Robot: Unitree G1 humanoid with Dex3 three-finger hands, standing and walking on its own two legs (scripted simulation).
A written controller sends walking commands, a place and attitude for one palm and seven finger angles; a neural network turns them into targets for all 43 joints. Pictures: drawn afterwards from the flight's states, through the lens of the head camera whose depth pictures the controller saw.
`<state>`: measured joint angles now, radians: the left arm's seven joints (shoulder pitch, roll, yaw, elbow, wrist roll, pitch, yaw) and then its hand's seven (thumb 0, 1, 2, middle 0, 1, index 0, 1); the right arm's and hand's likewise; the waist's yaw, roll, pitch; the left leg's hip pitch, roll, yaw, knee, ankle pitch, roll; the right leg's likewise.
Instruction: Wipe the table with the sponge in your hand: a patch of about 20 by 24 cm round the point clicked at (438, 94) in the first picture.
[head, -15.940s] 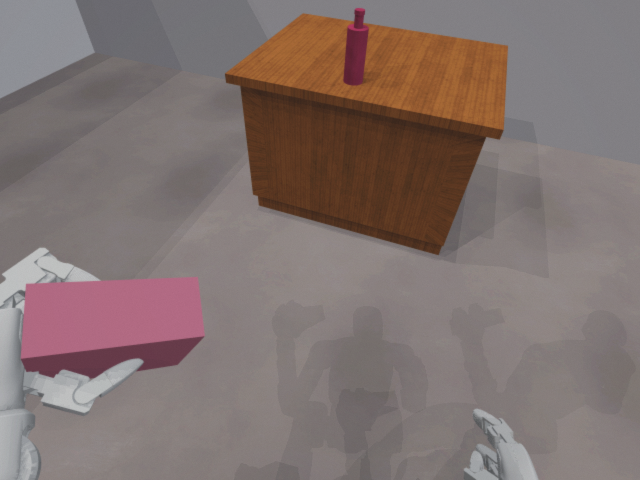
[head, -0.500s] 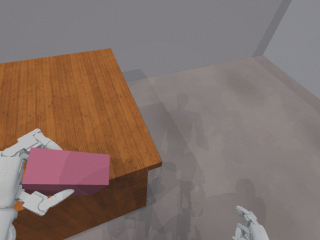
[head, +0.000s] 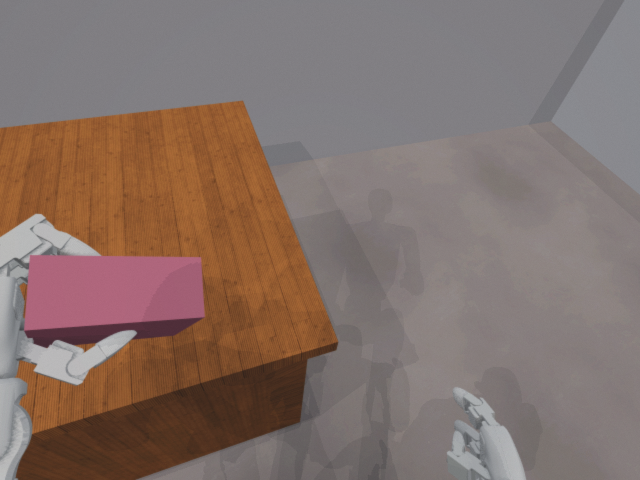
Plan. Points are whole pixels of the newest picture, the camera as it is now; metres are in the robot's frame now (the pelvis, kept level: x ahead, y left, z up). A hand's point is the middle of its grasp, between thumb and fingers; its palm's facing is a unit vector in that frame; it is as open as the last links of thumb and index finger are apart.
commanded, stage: come to a stop and stand still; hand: left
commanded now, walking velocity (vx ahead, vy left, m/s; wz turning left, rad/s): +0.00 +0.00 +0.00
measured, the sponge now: (142, 302) +0.25 +0.21 +0.13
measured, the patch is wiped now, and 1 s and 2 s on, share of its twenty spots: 0.00 0.00 0.00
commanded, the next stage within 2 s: look again from close up in 0.38 s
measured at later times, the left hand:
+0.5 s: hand (93, 301) +0.22 +0.23 +0.17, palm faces +0.39 -0.84 -0.37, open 9.8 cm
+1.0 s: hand (38, 268) +0.24 +0.28 +0.19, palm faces +0.48 -0.76 -0.44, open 9.8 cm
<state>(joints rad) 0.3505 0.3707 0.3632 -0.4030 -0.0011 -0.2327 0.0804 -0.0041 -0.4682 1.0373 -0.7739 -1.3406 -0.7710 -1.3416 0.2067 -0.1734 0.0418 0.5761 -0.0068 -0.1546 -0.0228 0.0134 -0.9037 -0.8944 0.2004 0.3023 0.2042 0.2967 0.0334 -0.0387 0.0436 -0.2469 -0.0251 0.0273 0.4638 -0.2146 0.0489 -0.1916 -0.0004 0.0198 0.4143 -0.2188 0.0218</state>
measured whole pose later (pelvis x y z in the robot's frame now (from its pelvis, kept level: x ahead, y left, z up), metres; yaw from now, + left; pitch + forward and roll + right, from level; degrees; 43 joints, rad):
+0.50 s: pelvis +0.01 -0.01 +0.00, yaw +0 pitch -1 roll -1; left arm 0.41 0.36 0.33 -0.44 -0.03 -0.19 0.10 0.00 -0.47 1.04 -0.77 -1.34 -0.77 -1.34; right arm 0.20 -0.20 0.02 0.57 0.00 -0.08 -0.05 0.01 -0.91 -0.89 0.20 0.30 0.20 0.30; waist 0.03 -0.01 0.00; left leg -0.21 -0.01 0.01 0.45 -0.22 0.03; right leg -0.15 0.01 0.00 0.39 -0.23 0.00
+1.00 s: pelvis -0.01 -0.01 +0.00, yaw +0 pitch +0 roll -1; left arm 0.20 0.49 0.46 -0.30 -0.01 -0.25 0.08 0.00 -0.47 1.04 -0.77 -1.34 -0.77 -1.34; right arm 0.21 -0.20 0.01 0.60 0.00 -0.12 -0.03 0.01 -0.91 -0.89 0.20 0.30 0.20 0.30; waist 0.05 -0.03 0.05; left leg -0.26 0.00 0.01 0.46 -0.20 0.03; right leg -0.20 0.02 0.00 0.39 -0.20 0.00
